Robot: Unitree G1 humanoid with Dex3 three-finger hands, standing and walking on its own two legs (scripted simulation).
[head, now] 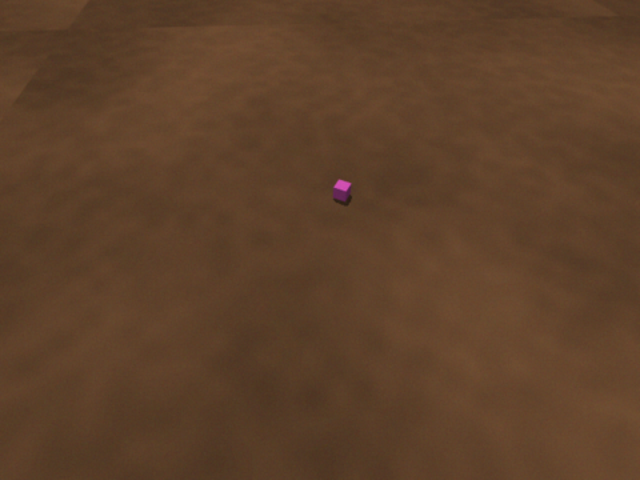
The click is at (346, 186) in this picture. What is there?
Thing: cube
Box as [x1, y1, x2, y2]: [333, 179, 350, 201]
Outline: 339,179 333,187 333,197 344,201 349,194 350,183
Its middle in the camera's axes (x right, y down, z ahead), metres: +0.09 -0.23 +1.84
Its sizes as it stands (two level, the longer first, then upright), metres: 0.065 0.065 0.065
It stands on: the floor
